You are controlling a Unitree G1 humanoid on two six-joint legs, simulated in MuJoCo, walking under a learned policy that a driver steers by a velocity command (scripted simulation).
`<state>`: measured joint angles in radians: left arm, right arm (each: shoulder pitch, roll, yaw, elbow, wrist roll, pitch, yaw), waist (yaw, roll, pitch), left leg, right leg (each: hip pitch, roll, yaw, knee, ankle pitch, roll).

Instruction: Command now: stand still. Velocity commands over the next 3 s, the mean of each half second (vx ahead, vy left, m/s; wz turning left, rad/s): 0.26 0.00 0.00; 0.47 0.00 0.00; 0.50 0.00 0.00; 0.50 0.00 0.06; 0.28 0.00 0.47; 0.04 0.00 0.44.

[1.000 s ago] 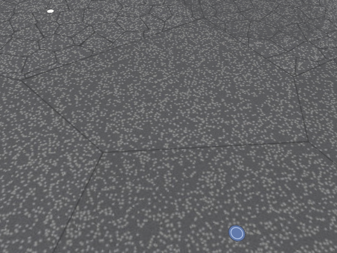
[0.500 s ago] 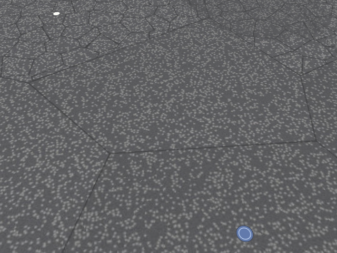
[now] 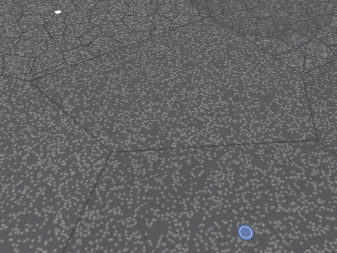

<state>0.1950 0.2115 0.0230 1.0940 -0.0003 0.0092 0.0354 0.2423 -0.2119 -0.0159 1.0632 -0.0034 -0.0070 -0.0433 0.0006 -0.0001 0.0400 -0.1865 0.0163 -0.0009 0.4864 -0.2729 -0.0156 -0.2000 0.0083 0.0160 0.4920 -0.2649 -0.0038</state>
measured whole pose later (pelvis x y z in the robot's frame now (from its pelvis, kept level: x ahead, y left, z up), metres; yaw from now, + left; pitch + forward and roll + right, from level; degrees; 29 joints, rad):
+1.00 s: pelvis +0.39 -0.02 +0.01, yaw +1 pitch +1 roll -2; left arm 0.31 0.24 0.04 1.02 0.00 -0.10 -0.02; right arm 0.16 -0.27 -0.06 0.90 0.01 -0.09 -0.02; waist 0.04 0.04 0.01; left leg -0.66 0.15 -0.04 1.02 -0.18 0.02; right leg -0.13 0.09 -0.07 0.26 -0.15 -0.08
